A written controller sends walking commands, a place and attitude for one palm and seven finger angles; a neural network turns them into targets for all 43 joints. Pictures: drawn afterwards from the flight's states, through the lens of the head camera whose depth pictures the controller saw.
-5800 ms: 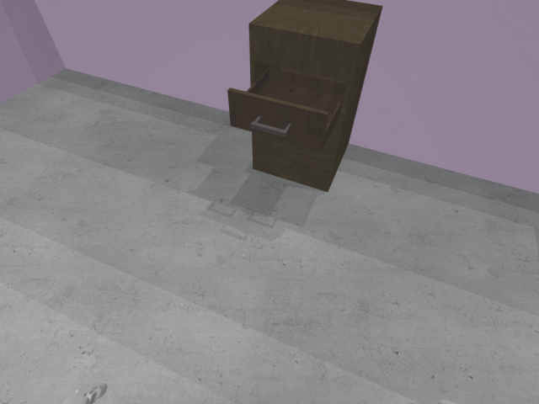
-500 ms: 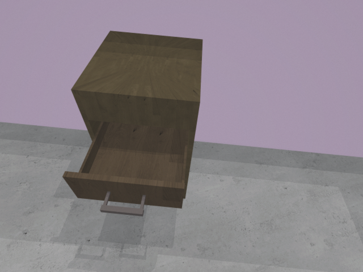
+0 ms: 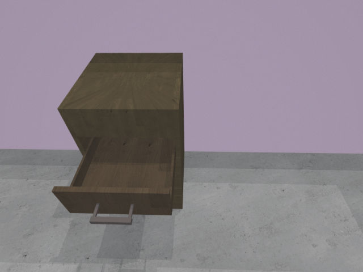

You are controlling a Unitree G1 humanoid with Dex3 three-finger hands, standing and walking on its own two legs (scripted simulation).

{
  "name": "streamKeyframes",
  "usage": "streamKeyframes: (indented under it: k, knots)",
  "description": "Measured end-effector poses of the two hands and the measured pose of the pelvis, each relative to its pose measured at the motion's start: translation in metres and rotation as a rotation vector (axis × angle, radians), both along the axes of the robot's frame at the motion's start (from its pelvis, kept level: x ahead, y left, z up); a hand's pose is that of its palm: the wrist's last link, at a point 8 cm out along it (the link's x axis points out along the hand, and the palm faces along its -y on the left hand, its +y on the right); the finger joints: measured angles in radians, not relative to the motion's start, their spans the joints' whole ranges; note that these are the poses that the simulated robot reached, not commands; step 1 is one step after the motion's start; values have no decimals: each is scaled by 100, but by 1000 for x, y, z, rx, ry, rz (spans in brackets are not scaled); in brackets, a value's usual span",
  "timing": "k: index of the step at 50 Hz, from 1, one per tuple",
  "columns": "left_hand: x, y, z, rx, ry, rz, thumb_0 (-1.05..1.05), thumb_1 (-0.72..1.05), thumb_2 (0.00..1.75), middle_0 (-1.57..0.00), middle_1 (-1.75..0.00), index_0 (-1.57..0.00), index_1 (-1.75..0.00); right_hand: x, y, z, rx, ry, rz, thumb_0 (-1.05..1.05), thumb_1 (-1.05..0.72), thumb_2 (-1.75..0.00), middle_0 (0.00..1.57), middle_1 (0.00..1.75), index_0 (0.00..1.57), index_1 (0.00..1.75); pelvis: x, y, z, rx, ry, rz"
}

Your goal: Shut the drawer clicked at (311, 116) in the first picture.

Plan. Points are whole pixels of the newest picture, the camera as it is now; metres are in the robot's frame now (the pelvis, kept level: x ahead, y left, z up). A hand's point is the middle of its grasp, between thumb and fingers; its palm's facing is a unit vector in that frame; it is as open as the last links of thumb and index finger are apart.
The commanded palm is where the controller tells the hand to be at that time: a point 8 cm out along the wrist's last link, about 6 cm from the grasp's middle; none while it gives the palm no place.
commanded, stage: come to a stop and stand still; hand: left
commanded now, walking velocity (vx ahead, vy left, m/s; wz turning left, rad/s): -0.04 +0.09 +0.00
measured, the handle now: (112, 214) +0.35 +0.26 -0.24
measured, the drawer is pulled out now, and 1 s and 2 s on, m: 0.25 0.25 0.25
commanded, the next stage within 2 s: look again from close up in 0.70 s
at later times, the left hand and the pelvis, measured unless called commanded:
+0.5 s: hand out of the picture +0.01 +0.20 -0.17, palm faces +0.07 -0.98 -0.19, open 7.4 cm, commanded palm none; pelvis +0.03 +0.04 +0.00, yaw +0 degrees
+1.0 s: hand out of the picture +0.01 +0.21 -0.18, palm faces -0.01 -0.98 -0.21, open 7.4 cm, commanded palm none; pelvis +0.02 +0.04 +0.00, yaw +0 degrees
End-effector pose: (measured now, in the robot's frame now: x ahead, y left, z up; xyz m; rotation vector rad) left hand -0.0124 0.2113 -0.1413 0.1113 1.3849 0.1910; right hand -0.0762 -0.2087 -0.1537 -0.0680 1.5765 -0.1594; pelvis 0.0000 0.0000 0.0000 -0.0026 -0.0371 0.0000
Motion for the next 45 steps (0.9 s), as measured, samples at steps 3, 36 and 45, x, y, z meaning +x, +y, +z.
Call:
streamKeyframes:
  k: [3, 36, 45]
  knots:
    - [0, -4, -3, -14, 16, 17, 0, 91, 90, -20, -30, -20, -30, -5, 5, 2, 0, 39, -2, 0, -91, -90, 20, 30, 20, 30, 5, 2, -1, -4, 4, 8]
    - [13, 41, -1, -9, 54, -14, 0, 91, 90, -20, -30, -20, -30, 91, 35, 9, -36, -167, 50, 1, -93, -90, 20, 30, 20, 30, 25, 41, 5, 15, 15, -9]
    - [10, 42, 0, 4, 58, -60, 0, 91, 90, -20, -30, -20, -30, 81, 34, 4, -11, -148, 48, 1, -92, -90, 20, 30, 20, 30, 18, 39, 0, 8, 38, -4]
